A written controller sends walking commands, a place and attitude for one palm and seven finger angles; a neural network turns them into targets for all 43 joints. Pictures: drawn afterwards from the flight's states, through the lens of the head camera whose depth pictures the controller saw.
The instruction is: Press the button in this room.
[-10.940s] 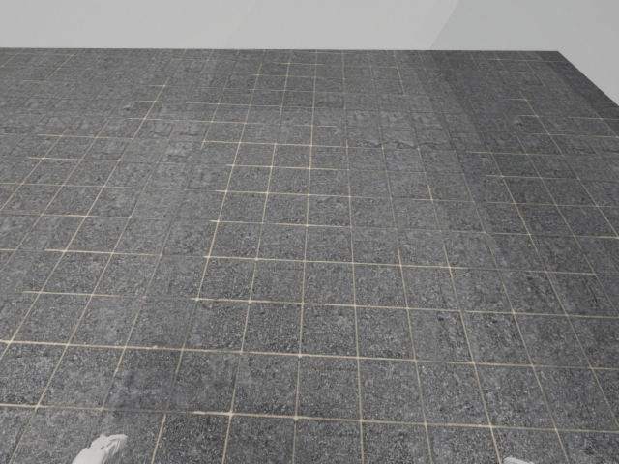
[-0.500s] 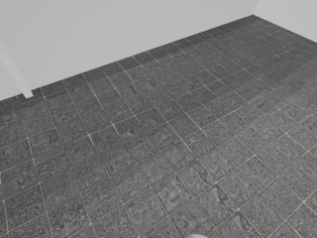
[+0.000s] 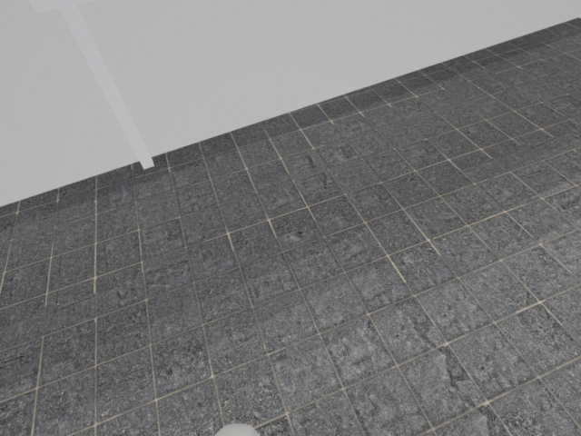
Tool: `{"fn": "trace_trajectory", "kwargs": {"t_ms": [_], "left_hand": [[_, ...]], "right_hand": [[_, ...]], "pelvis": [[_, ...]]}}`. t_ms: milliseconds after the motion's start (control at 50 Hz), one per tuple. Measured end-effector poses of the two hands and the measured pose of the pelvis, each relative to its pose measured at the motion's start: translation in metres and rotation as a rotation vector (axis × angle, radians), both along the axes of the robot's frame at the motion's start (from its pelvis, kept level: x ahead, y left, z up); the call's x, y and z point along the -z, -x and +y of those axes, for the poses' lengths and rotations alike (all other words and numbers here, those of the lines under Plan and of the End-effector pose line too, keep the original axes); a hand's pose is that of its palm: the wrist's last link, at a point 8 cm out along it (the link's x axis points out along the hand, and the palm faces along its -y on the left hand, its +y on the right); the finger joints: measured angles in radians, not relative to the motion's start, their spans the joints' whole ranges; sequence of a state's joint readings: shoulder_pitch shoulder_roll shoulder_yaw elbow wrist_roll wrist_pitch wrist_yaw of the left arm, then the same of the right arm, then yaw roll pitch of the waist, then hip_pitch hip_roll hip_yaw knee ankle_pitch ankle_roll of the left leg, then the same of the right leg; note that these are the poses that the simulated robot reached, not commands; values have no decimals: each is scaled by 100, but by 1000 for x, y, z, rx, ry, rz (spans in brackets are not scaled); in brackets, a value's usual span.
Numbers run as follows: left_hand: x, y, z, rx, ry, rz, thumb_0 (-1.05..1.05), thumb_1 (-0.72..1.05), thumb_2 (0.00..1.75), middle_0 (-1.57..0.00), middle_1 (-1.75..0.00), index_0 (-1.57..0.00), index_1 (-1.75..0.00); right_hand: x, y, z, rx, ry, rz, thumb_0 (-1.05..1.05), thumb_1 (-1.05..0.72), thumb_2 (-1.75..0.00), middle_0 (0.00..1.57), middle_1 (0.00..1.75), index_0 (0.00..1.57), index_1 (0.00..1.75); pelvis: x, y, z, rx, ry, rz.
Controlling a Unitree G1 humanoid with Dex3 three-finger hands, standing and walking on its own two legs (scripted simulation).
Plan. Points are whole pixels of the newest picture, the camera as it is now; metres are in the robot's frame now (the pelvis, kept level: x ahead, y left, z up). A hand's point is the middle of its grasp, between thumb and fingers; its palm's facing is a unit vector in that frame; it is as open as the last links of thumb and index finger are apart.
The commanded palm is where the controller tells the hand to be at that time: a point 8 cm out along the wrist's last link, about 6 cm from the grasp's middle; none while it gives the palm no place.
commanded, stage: stand and wait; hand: left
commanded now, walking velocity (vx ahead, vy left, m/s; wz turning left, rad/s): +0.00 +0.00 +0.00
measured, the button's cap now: out of the picture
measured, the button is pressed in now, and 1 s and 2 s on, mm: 0 0 0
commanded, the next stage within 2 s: turn or walk to find it in 0.28 s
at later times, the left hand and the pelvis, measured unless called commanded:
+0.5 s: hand out of the picture -0.05 +0.21 -0.19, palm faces +0.13 -0.97 -0.20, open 7.4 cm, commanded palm none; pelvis -0.03 +0.03 -0.01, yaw +3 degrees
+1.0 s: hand out of the picture -0.06 +0.30 -0.18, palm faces +0.28 -0.94 -0.22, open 7.4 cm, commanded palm none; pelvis -0.08 +0.08 +0.00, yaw +15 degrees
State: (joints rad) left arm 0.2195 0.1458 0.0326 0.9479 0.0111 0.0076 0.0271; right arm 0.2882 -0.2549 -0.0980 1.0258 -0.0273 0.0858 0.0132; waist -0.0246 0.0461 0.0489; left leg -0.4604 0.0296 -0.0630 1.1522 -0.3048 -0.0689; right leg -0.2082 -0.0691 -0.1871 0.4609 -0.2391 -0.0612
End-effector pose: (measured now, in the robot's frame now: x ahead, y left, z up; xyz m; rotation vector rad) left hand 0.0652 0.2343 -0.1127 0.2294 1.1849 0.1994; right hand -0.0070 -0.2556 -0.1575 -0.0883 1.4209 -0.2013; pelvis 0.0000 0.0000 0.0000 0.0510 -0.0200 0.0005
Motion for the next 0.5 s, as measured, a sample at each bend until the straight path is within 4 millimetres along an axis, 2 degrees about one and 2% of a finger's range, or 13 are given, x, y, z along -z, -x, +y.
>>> {"fn": "trace_trajectory", "kwargs": {"t_ms": [120,220,280,320,380,500], "left_hand": [[13,55,9,-73,24,95,0,91,90,-20,-30,-20,-30],[34,103,22,-130,67,193,0,90,90,-20,-30,-20,-30],[45,124,30,-150,93,245,0,90,90,-20,-30,-20,-30],[47,132,31,-145,105,270,0,91,90,-20,-30,-20,-30],[47,135,31,-142,117,277,0,91,90,-20,-30,-20,-30],[43,126,27,-154,98,208,0,91,90,-20,-30,-20,-30]], "right_hand": [[-4,-26,9,-78,21,-23,0,-91,-90,20,30,20,30],[-10,-58,37,-140,41,-131,0,-91,-90,20,30,20,30],[-15,-68,57,-158,43,-187,0,-91,-90,20,30,20,30],[-20,-70,70,-164,36,-211,0,-91,-90,20,30,20,30],[-22,-73,77,-161,38,-237,-1,-93,-90,20,30,20,30],[-8,-64,73,-173,8,-203,-1,-93,-90,20,30,21,30]], "pelvis": [[2,7,6,-19,13,13],[8,16,23,-25,46,12],[10,20,31,-14,42,-4],[8,21,34,-7,36,-12],[7,24,37,-21,32,-20],[11,33,33,-53,25,-17]]}}
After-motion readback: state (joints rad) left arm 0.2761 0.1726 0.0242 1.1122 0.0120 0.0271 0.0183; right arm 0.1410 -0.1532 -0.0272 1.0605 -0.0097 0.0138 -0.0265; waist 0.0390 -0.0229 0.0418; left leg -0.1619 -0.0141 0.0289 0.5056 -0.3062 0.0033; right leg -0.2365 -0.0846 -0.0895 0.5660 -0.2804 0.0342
